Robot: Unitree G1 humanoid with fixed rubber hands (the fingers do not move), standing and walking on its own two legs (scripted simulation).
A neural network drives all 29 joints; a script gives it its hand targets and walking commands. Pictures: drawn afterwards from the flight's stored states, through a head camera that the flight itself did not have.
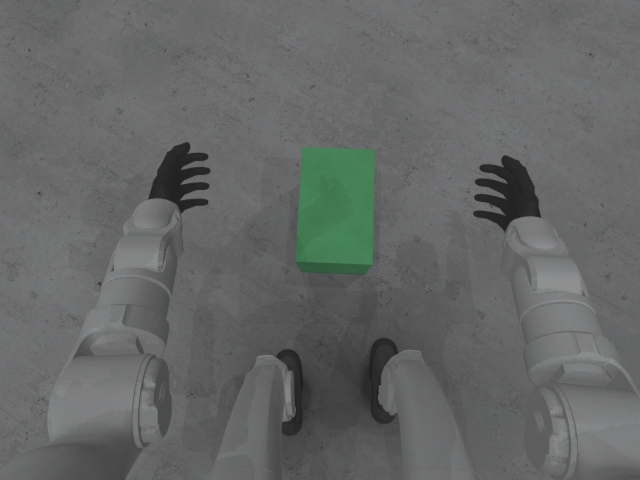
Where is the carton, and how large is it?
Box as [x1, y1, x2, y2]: [295, 147, 374, 274]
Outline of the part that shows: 302,147 295,261 301,271 363,274 372,264 374,150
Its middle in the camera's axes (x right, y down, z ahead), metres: +0.04 -0.05 +0.99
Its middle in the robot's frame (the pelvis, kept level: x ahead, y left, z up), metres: +0.54 -0.01 -0.58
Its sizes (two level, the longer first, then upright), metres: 0.272 0.171 0.210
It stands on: the floor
